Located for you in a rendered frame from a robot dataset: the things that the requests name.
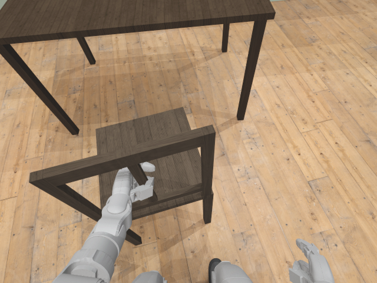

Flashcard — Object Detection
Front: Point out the right robot hand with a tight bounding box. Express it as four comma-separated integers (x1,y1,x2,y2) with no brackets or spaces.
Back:
289,238,335,283

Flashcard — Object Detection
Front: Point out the left robot forearm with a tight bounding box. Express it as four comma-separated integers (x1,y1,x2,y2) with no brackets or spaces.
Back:
52,193,132,283

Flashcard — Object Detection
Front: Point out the right robot thigh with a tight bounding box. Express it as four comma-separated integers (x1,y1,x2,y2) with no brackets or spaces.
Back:
211,264,253,283

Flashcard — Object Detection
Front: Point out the right robot foot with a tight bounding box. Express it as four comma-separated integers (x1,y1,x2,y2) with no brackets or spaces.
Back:
209,258,221,283

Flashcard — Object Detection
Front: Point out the chair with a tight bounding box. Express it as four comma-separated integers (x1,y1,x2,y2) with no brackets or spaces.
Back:
29,107,216,246

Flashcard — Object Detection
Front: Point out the left robot hand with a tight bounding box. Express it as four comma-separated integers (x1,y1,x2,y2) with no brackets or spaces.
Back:
112,162,156,203

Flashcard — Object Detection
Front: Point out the table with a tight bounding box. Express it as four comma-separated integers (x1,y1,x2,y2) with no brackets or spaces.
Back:
0,0,276,135

